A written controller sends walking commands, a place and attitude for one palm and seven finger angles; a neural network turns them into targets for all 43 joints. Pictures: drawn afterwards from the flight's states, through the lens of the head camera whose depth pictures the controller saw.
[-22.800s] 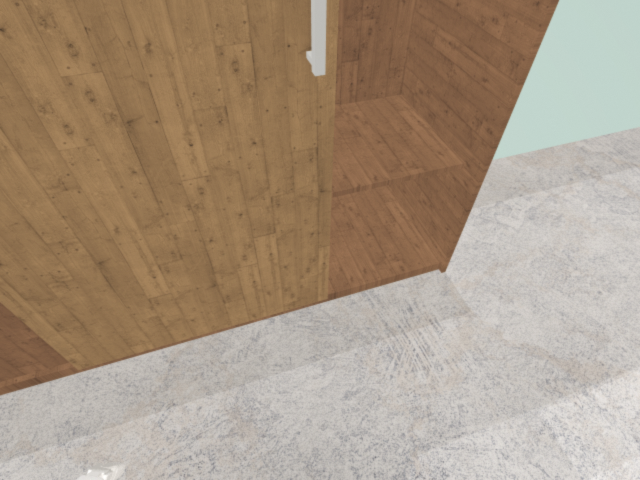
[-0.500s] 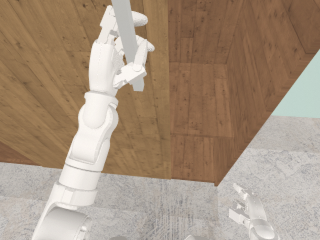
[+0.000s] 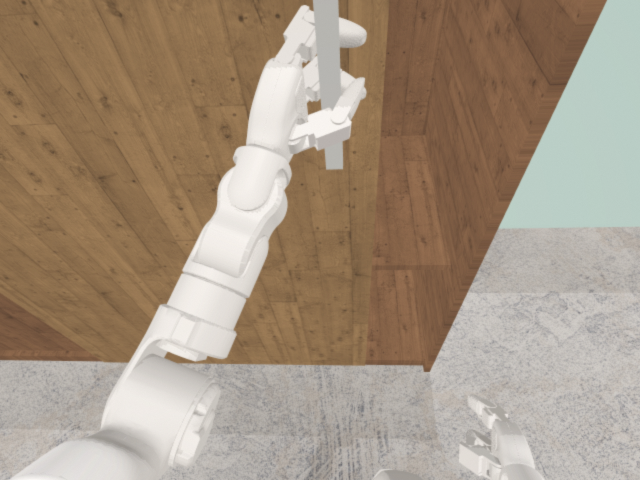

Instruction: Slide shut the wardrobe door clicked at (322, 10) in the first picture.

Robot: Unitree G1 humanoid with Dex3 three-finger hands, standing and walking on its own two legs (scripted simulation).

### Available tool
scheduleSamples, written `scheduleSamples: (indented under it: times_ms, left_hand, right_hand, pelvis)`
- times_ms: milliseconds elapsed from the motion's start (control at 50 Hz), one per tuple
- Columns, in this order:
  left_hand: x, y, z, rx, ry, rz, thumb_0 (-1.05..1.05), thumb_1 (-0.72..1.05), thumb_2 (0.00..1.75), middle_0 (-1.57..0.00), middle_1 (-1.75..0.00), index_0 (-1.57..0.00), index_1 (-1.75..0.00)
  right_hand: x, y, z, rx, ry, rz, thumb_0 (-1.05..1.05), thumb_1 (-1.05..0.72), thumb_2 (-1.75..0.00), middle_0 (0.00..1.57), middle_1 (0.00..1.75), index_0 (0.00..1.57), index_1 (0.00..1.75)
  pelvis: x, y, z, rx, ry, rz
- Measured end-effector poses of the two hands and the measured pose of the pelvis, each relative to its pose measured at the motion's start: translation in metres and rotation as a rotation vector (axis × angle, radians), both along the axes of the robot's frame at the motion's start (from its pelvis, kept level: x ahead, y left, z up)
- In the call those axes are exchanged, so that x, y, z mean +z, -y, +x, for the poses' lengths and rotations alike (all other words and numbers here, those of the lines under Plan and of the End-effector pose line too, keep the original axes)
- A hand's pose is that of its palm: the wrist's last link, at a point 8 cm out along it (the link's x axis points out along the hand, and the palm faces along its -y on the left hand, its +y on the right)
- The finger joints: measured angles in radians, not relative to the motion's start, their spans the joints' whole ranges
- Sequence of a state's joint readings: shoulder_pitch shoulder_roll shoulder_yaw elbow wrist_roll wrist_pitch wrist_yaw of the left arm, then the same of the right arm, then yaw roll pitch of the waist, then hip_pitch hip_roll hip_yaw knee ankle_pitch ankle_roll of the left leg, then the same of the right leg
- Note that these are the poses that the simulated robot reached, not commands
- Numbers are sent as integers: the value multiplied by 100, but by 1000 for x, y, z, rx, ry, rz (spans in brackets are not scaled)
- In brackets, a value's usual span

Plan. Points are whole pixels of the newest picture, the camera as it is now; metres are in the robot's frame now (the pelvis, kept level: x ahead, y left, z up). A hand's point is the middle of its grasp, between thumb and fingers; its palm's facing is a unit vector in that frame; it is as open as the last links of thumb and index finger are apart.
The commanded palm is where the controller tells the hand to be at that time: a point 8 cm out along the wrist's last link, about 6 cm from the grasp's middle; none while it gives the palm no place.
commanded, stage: stop walking and hold the door there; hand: left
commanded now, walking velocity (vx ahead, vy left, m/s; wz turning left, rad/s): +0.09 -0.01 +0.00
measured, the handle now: (330, 61) +0.46 -0.01 +0.27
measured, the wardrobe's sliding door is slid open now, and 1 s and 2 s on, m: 0.18 0.18 0.18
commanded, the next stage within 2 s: none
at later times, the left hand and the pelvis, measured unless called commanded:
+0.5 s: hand (340, 121) +0.39 -0.02 +0.25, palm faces -0.41 -0.90 -0.17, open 7.0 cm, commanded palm +0.40 +0.04 +0.24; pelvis -0.01 +0.06 +0.01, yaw -4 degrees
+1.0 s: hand (328, 125) +0.39 -0.01 +0.25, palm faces -0.47 -0.86 -0.18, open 7.2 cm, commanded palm +0.40 +0.04 +0.24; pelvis +0.01 +0.10 +0.01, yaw -5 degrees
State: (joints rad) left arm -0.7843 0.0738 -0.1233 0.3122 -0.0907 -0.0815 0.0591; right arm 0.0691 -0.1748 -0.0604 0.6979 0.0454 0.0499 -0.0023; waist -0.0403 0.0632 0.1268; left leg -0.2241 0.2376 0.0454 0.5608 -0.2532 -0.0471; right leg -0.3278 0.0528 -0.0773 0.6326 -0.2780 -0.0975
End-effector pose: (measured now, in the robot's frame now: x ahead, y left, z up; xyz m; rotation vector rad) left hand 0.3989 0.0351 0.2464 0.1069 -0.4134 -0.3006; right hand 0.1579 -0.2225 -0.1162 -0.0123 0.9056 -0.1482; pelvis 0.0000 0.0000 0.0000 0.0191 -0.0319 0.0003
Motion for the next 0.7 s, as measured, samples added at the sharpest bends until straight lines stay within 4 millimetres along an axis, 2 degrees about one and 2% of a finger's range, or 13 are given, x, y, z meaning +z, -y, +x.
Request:
scheduleSamples:
  times_ms: [180,340,500,700]
  left_hand:
    - [2,4,-1,-31,-41,1,2,70,74,-46,-140,-18,-135]
    - [3,1,-1,-81,-67,19,2,70,73,-46,-140,-16,-133]
    - [4,-2,-1,-137,-78,35,1,71,74,-46,-140,-12,-129]
    - [3,-7,0,-191,-77,40,0,72,73,-43,-139,-10,-125]
  right_hand:
    - [6,-1,-22,-54,27,-39,1,-91,-90,20,30,20,30]
    - [12,-8,-40,-96,35,-84,1,-91,-90,20,30,20,30]
    - [13,-33,-50,-112,22,-86,1,-91,-90,20,30,20,30]
    - [11,-73,-51,-122,-5,-64,1,-91,-90,20,30,20,30]
  pelvis:
    - [6,-14,-5,-38,-2,13]
    - [10,-37,-7,-60,-5,9]
    - [11,-61,-6,-75,-6,6]
    - [10,-89,-3,-90,-15,5]
